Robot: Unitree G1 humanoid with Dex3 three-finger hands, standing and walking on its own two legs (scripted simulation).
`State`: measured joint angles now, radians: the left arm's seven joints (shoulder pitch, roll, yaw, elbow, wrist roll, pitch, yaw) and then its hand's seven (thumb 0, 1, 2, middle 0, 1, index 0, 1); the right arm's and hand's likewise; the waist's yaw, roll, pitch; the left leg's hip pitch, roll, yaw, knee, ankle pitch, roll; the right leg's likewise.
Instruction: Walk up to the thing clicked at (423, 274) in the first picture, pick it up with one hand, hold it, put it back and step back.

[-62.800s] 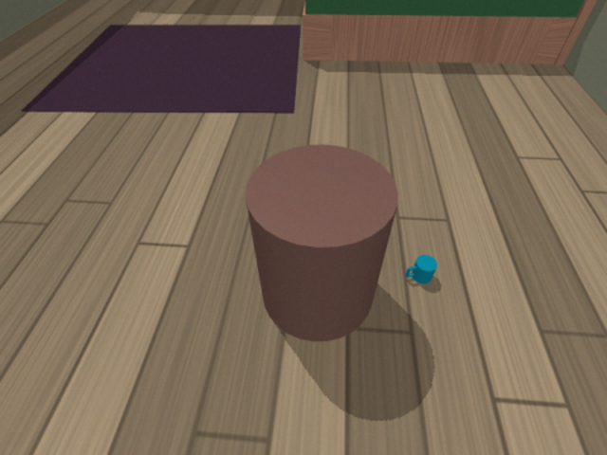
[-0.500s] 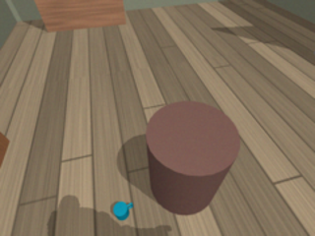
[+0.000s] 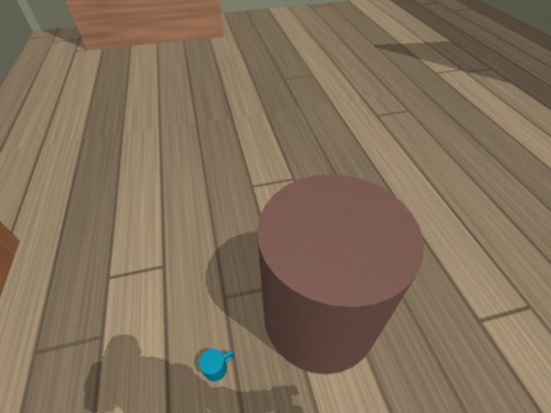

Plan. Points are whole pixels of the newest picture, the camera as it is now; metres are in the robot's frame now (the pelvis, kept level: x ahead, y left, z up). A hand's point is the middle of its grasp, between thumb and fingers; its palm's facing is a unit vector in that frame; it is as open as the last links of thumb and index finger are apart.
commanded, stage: stand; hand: left
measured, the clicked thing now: (218, 362) +0.41 +0.23 -0.74
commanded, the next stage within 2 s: walk up in 1.90 s
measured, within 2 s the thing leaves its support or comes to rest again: neither
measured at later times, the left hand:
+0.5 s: hand out of the picture +0.07 +0.25 -0.15, palm faces -0.03 -0.94 -0.35, open 7.3 cm
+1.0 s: hand out of the picture +0.07 +0.24 -0.15, palm faces -0.02 -0.94 -0.35, open 7.3 cm
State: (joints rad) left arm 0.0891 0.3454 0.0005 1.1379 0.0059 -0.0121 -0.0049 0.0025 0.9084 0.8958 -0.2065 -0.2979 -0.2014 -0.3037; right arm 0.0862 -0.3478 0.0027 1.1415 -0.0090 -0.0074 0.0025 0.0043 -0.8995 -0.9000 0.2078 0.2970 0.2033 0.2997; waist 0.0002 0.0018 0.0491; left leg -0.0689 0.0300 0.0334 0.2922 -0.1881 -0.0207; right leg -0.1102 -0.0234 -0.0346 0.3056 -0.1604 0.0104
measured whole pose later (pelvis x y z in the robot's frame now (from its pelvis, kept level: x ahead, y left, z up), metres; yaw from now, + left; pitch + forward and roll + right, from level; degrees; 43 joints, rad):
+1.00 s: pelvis +0.00 -0.01 +0.00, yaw +0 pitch -2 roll +0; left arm 0.11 0.35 -0.01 1.13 0.01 -0.01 -0.01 0.00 0.91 0.90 -0.21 -0.30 -0.20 -0.30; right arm 0.12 -0.35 0.01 1.14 -0.01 -0.01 0.01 0.00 -0.90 -0.90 0.21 0.30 0.20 0.30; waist 0.00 0.01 0.04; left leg -0.07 0.04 0.03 0.29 -0.18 -0.03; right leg -0.12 -0.01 -0.04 0.32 -0.16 -0.01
